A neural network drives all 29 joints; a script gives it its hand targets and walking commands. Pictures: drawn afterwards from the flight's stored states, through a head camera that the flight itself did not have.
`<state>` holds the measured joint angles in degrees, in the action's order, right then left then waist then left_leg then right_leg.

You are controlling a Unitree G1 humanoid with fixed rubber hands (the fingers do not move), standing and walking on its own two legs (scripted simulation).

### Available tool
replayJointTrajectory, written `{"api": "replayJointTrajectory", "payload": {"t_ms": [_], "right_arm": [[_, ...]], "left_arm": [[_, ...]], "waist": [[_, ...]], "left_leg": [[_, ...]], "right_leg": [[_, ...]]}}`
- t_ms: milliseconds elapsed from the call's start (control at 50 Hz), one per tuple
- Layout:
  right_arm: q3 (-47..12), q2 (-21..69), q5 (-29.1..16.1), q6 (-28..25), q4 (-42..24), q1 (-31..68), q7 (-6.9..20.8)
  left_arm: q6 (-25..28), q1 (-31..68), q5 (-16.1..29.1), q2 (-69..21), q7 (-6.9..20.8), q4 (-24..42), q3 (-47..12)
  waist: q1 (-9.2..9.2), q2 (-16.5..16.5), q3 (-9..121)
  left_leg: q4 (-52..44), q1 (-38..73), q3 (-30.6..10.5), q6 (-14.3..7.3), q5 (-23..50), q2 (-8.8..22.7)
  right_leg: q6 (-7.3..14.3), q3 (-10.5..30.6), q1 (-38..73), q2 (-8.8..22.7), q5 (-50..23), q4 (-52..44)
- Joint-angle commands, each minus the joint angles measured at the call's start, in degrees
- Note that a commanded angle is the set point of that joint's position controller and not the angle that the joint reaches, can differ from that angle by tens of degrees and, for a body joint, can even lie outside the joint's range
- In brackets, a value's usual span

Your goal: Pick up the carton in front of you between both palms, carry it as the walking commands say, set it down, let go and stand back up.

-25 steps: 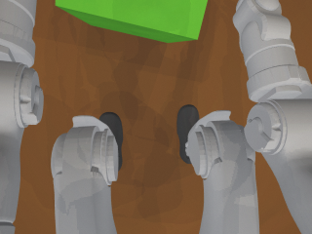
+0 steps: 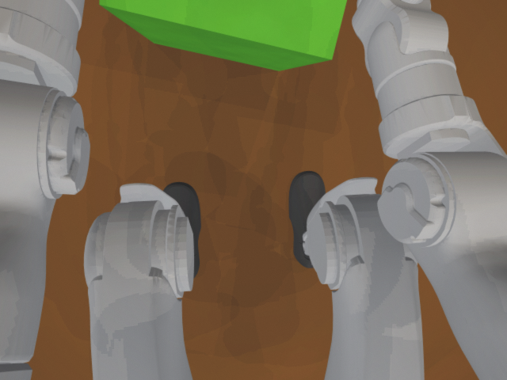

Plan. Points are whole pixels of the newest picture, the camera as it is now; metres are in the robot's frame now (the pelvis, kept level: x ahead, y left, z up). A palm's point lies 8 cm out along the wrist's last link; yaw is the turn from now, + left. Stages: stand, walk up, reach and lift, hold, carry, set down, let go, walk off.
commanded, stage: reach and lift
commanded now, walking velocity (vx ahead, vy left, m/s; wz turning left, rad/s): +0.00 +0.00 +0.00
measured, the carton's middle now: out of the picture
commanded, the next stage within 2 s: none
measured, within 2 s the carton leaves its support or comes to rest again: leaves its support in 0.20 s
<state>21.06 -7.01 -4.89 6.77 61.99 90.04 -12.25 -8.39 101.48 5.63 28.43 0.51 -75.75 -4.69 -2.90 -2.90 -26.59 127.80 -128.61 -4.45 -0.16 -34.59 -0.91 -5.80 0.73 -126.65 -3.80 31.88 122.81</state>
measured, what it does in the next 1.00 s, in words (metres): rises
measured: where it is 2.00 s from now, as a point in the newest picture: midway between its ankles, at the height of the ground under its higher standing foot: (248, 240)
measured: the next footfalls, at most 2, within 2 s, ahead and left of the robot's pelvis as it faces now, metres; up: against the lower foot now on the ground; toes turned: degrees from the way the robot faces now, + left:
none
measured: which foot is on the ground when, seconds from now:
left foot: down 0.00-1.00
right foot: down 0.00-1.00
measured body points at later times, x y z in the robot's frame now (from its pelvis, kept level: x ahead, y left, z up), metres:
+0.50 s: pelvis +0.00 -0.01 +0.03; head +0.32 +0.07 +0.34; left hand +0.56 +0.21 -0.06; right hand +0.54 -0.09 -0.07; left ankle +0.10 +0.12 -0.34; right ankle +0.13 -0.15 -0.34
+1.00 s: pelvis +0.01 -0.02 +0.14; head +0.27 +0.04 +0.51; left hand +0.51 +0.20 +0.08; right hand +0.51 -0.10 +0.08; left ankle +0.10 +0.12 -0.34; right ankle +0.13 -0.15 -0.34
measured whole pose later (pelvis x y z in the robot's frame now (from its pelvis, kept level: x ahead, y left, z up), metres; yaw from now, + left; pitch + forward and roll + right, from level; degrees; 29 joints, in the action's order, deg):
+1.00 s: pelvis +0.01 -0.02 +0.14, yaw +7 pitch +43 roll -2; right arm 32.4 5.6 11.5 22.9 31.0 56.0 -5.3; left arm -23.9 64.2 -13.7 4.6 0.9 -42.9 20.9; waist -1.0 -1.1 8.6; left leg 96.6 -111.7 -6.1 3.0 -27.7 -6.0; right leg -5.7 5.9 -110.2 -6.6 28.4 95.5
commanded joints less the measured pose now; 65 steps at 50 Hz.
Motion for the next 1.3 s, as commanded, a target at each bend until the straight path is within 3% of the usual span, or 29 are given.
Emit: {"api": "replayJointTrajectory", "payload": {"t_ms": [0, 60, 100, 180, 260, 300, 340, 400, 460, 520, 580, 720, 840, 980, 1160, 1280], "right_arm": [[-7.55, 43.61, 2.78, 3.56, -10.50, 25.92, 16.30], [-9.79, 48.68, 2.43, 4.40, -11.81, 23.45, 17.77], [-12.14, 51.52, 0.57, 4.34, -13.75, 23.83, 18.05], [-17.38, 55.98, -4.86, 4.28, -20.33, 27.54, 17.29], [-21.65, 57.45, -7.02, 6.54, -27.73, 30.30, 16.31], [-22.37, 57.17, -5.61, 8.11, -29.80, 30.71, 16.09], [-21.89, 56.11, -2.61, 9.39, -30.49, 30.53, 16.25], [-18.30, 56.78, 3.05, 10.77, -28.10, 27.34, 17.36], [-14.65, 58.01, 6.80, 11.53, -26.92, 25.13, 18.23], [-11.47, 58.20, 9.58, 12.31, -24.06, 23.54, 18.99], [-10.10, 59.00, 11.21, 13.03, -22.50, 22.28, 19.85], [-15.11, 64.76, 9.06, 14.51, -23.19, 20.82, 21.09], [-21.94, 68.76, 7.17, 15.74, -27.12, 16.47, 21.56], [-27.26, 70.71, 5.38, 15.63, -29.54, 6.71, 21.77], [-26.30, 71.80, 6.50, 13.73, -24.66, -7.50, 22.57], [-27.12, 72.93, 7.85, 12.34, -23.91, -14.32, 22.75]], "left_arm": [[-2.98, 14.78, -2.62, -54.01, 16.11, 10.88, 0.01], [-3.05, 13.56, -1.74, -57.40, 16.51, 14.93, 0.92], [-2.62, 15.33, -0.14, -59.25, 15.80, 18.90, -1.12], [-2.54, 20.40, 3.26, -63.30, 13.26, 29.22, -6.34], [-4.98, 20.36, 4.09, -68.52, 11.43, 37.33, -9.59], [-7.14, 15.86, 2.87, -71.56, 10.94, 36.03, -8.70], [-9.29, 8.43, -0.09, -74.31, 10.97, 30.22, -5.61], [-11.26, 3.38, -4.40, -78.52, 11.91, 24.80, -1.58], [-11.48, 4.48, -6.91, -80.81, 12.68, 24.07, 1.48], [-11.83, 3.98, -9.92, -80.54, 13.09, 20.76, 5.62], [-12.11, 3.18, -12.79, -79.18, 13.21, 19.30, 8.65], [-12.42, 2.54, -13.57, -80.32, 12.82, 23.93, 8.30], [-13.83, -2.05, -10.69, -86.29, 13.56, 28.98, 3.21], [-14.18, -9.92, -7.49, -90.45, 13.93, 34.01, -2.96], [-11.97, -21.28, -9.39, -92.09, 11.86, 33.54, -3.72], [-10.25, -27.42, -10.39, -93.09, 11.02, 34.62, -3.72]], "waist": [[-0.41, 10.43, 61.06], [-0.01, 7.33, 63.83], [0.39, 7.30, 68.47], [1.34, 9.43, 86.95], [2.24, 12.83, 105.48], [2.06, 12.56, 107.10], [1.84, 11.71, 101.16], [-0.10, 10.52, 91.16], [-2.53, 10.49, 88.16], [-2.64, 11.60, 83.45], [-1.46, 11.55, 83.96], [2.31, 7.15, 93.14], [2.20, 3.90, 100.20], [1.22, 5.47, 99.39], [1.55, 8.11, 86.37], [1.87, 6.16, 81.84]], "left_leg": [[-10.84, 29.52, 3.51, -0.51, 18.97, -3.70], [-10.09, 28.79, 4.06, -1.05, 22.64, -4.14], [-9.79, 31.44, 4.15, -1.06, 26.41, -4.09], [-9.65, 44.65, 4.65, -0.68, 35.81, -4.12], [-11.12, 60.03, 5.01, 0.50, 42.25, -4.82], [-13.49, 60.46, 5.59, 1.01, 39.12, -5.31], [-16.45, 55.10, 5.99, 1.10, 32.69, -6.01], [-21.33, 46.95, 6.32, 1.23, 22.36, -6.80], [-24.75, 42.97, 6.55, 1.70, 16.44, -7.07], [-28.06, 39.77, 7.41, 1.86, 12.29, -7.42], [-30.97, 40.67, 8.05, 1.65, 10.22, -7.66], [-36.15, 47.47, 8.75, 0.67, 12.72, -8.08], [-39.45, 54.22, 8.82, 0.97, 17.74, -8.50], [-44.43, 60.96, 8.30, 2.17, 22.51, -8.71], [-54.45, 70.33, 5.56, 2.40, 24.29, -8.43], [-60.96, 76.86, 4.01, 1.91, 24.92, -8.31]], "right_leg": [[3.54, -7.89, 24.32, -4.75, -15.83, -4.49], [3.61, -8.01, 26.54, -4.98, -19.90, -3.85], [3.84, -7.66, 28.12, -5.04, -23.50, -3.25], [3.78, -7.62, 30.75, -5.08, -29.84, -3.15], [3.27, -8.63, 32.32, -5.45, -29.91, -5.53], [3.21, -9.10, 32.88, -5.87, -27.28, -7.79], [3.23, -9.25, 31.06, -5.98, -22.17, -10.46], [3.44, -9.66, 27.84, -6.03, -14.83, -14.94], [3.88, -9.68, 28.12, -6.12, -12.03, -18.66], [4.34, -8.95, 27.68, -6.08, -9.03, -22.09], [4.17, -8.50, 28.93, -6.22, -7.12, -25.08], [3.04, -7.63, 36.19, -6.60, -8.02, -30.34], [2.33, -7.53, 44.57, -6.94, -12.13, -34.36], [2.86, -5.98, 52.62, -6.88, -16.75, -40.12], [3.82, -3.49, 56.95, -6.60, -17.61, -49.18], [4.03, -1.92, 64.34, -6.05, -18.37, -56.02]]}}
